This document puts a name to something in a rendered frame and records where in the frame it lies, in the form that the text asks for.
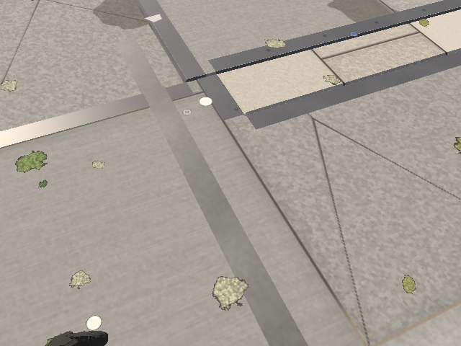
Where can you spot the robot left hand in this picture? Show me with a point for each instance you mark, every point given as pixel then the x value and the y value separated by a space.
pixel 90 338

